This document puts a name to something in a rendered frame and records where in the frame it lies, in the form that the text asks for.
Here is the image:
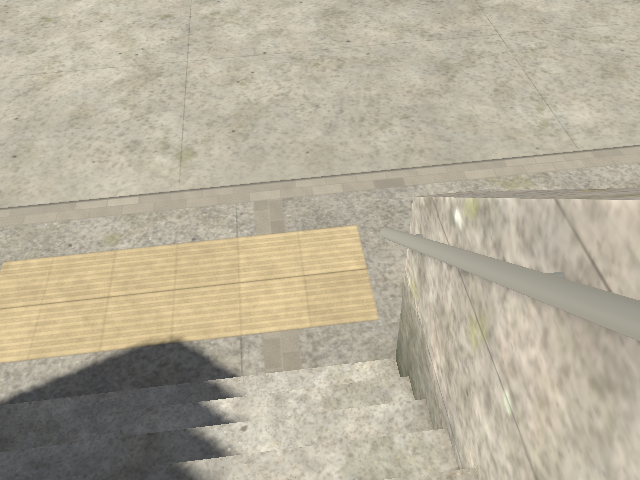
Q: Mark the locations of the stairs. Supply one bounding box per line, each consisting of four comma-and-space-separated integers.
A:
0, 358, 479, 480

